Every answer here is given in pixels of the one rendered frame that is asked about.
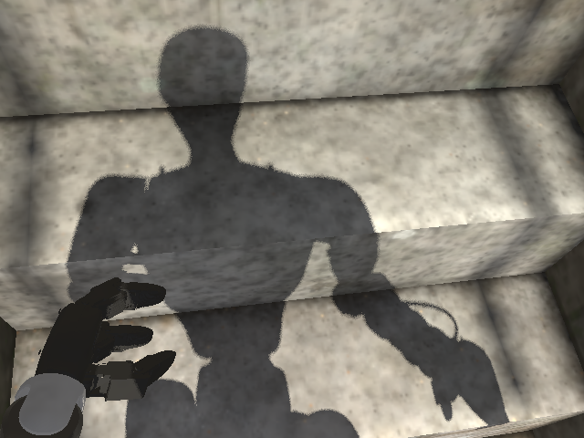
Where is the left robot hand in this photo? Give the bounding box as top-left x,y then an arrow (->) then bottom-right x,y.
35,277 -> 176,402

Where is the left robot forearm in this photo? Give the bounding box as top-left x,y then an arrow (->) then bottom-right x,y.
0,373 -> 86,438

